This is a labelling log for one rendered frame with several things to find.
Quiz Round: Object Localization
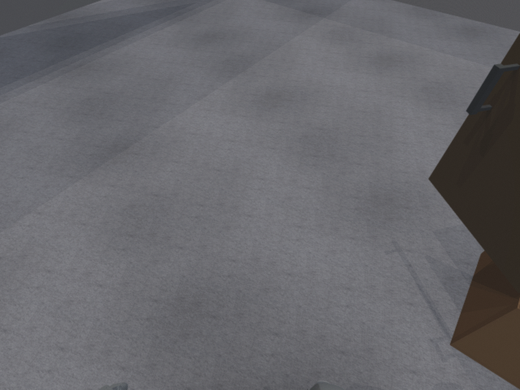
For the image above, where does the cupboard door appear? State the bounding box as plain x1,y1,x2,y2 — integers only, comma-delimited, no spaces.
429,33,520,293

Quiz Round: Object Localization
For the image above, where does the handle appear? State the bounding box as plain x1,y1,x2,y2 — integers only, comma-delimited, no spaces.
466,63,520,115

